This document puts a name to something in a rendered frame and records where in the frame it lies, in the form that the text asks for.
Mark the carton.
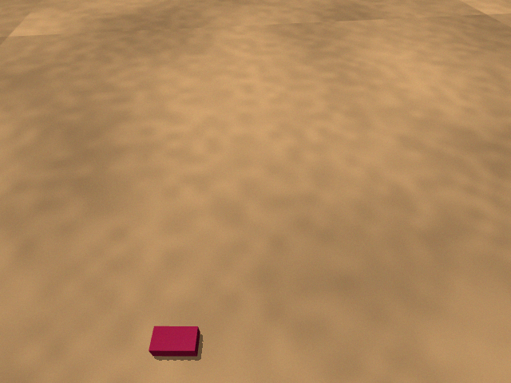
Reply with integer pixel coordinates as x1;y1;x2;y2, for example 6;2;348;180
149;326;200;357

